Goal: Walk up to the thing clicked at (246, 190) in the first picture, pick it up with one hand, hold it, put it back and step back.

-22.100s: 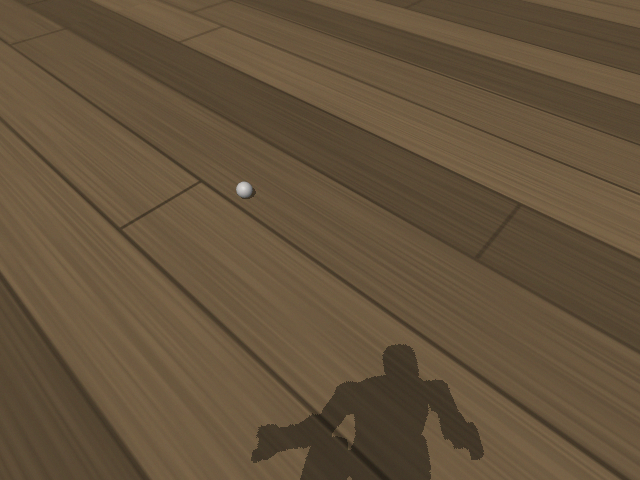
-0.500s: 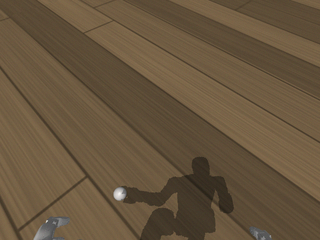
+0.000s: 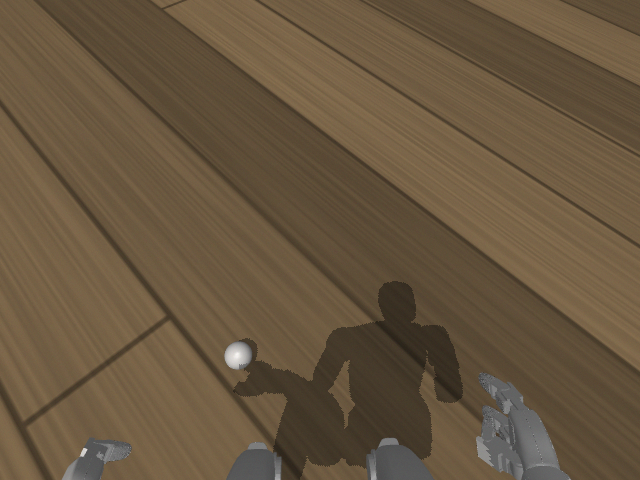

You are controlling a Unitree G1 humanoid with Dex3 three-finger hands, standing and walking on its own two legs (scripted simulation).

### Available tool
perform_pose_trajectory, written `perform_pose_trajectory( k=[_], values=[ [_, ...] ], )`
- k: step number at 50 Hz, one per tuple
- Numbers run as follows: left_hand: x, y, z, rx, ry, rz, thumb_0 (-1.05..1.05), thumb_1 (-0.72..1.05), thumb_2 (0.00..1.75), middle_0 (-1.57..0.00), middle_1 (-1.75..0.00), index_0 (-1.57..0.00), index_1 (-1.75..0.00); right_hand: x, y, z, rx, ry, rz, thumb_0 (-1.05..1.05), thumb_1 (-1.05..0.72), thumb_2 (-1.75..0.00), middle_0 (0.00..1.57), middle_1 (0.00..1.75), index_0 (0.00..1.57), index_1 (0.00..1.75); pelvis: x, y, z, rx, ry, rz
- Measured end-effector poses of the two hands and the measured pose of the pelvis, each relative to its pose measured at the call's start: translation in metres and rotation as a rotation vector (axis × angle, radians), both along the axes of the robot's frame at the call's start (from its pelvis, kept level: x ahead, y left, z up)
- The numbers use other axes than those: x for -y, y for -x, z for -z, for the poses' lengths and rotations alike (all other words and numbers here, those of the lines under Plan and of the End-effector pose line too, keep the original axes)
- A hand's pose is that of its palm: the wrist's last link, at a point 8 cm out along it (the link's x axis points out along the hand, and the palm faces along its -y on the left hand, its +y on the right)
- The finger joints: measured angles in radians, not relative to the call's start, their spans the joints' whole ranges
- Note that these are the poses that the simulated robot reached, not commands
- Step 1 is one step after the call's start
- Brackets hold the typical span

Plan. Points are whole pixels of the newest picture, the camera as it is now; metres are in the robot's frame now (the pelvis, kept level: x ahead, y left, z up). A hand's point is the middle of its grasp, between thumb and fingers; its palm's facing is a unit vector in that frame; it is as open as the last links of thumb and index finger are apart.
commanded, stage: rise first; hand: left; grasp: from above
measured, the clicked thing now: (238, 355) +0.46 +0.21 -0.65
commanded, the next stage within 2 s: approach in 1.96 s
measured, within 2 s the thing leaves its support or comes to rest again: neither
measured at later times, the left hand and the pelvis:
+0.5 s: hand (162, 429) +0.24 +0.28 -0.32, palm faces -0.43 -0.48 -0.76, open 14.1 cm; pelvis -0.06 -0.01 -0.18, yaw -1 degrees
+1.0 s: hand (184, 387) +0.34 +0.29 -0.44, palm faces -0.47 -0.10 -0.88, open 14.0 cm; pelvis -0.10 +0.00 -0.30, yaw -3 degrees
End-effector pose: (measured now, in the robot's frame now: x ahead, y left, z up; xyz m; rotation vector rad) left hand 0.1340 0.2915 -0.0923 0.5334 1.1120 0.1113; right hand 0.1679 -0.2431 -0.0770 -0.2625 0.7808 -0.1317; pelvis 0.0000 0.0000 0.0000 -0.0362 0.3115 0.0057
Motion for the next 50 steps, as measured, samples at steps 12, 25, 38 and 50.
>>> perform_pose_trajectory(
  k=[12,25,38,50],
  values=[
    [-0.010,-0.028,0.059,0.019,-0.121,0.181,-0.01,-0.56,0.97,-0.08,-1.08,-0.08,-1.08,0.011,0.000,0.057,0.021,0.030,-0.041,0.01,-0.91,-0.90,0.21,0.30,0.20,0.30,0.004,0.016,0.057,-0.120,0.000,0.001],
    [-0.007,-0.115,0.169,0.177,-0.348,0.529,-0.01,-0.54,0.99,-0.08,-1.09,-0.08,-1.09,0.037,0.046,0.206,-0.152,0.039,-0.024,0.01,-0.90,-0.90,0.21,0.30,0.20,0.30,0.008,0.055,0.176,-0.263,-0.004,0.013],
    [-0.003,-0.172,0.248,0.242,-0.487,0.782,-0.01,-0.52,1.02,-0.08,-1.08,-0.09,-1.08,0.040,0.153,0.310,-0.419,0.033,0.038,0.01,-0.89,-0.89,0.21,0.30,0.20,0.30,0.008,0.092,0.267,-0.263,0.018,0.026],
    [0.002,-0.210,0.293,0.286,-0.570,0.940,-0.01,-0.52,1.03,-0.08,-1.03,-0.09,-1.03,0.038,0.206,0.326,-0.569,0.082,0.102,0.00,-0.89,-0.89,0.21,0.30,0.20,0.30,-0.003,0.095,0.301,-0.267,0.058,0.029]
  ],
)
